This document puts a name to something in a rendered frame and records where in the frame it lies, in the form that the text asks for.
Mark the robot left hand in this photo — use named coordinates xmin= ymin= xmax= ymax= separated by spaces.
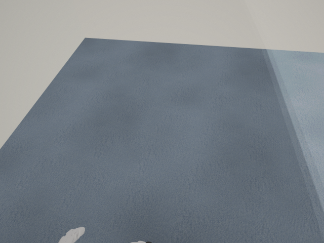
xmin=58 ymin=227 xmax=85 ymax=243

